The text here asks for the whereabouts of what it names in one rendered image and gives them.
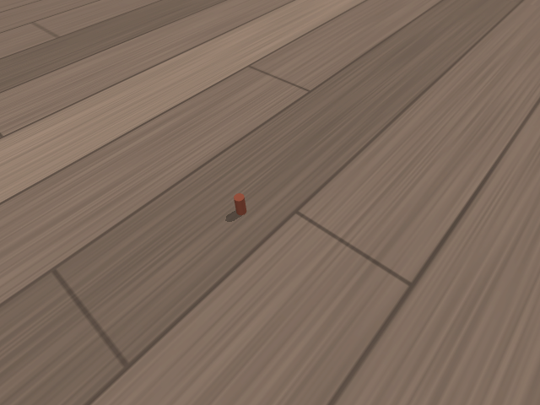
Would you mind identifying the can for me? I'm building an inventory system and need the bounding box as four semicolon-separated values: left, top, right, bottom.
234;193;246;215

